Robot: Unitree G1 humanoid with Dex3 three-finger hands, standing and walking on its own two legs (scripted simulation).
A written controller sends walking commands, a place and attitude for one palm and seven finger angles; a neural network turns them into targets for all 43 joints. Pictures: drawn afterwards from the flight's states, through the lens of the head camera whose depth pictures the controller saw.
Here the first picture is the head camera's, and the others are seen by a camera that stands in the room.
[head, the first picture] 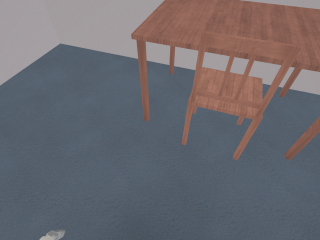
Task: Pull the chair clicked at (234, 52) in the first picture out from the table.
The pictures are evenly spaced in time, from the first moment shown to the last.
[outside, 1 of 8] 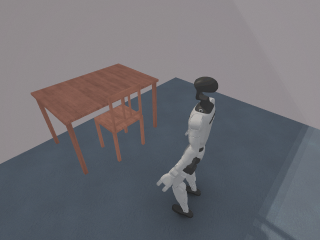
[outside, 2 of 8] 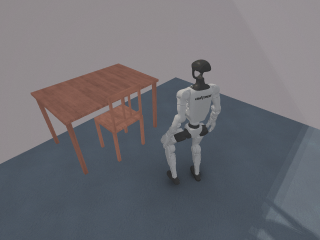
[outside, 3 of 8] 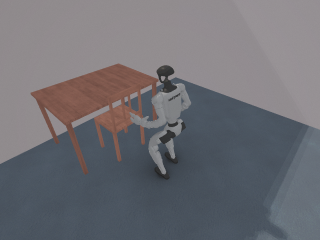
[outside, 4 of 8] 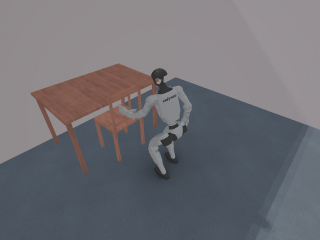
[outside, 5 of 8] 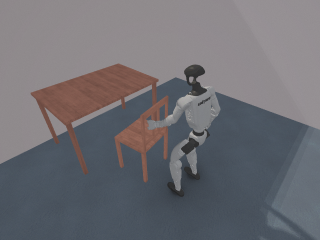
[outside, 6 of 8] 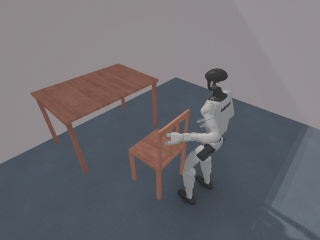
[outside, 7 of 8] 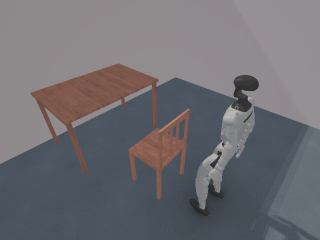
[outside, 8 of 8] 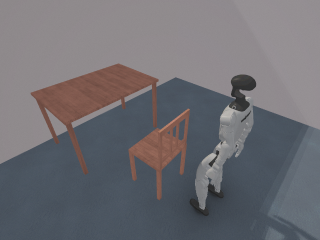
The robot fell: no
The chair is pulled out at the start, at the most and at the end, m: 0.00 0.69 0.67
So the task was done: yes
